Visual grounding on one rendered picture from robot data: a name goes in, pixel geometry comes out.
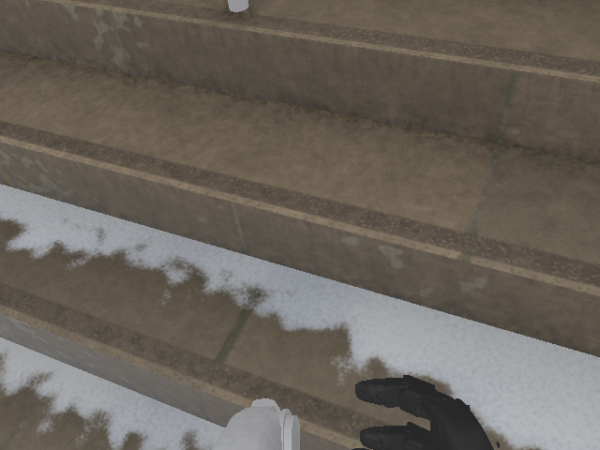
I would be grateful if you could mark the right robot hand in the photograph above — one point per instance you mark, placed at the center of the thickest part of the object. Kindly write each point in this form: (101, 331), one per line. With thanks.
(452, 424)

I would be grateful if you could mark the left robot shin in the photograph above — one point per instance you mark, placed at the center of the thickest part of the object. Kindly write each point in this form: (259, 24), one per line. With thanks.
(265, 402)

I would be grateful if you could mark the left robot thigh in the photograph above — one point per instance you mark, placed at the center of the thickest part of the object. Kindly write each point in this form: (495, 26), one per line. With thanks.
(261, 428)

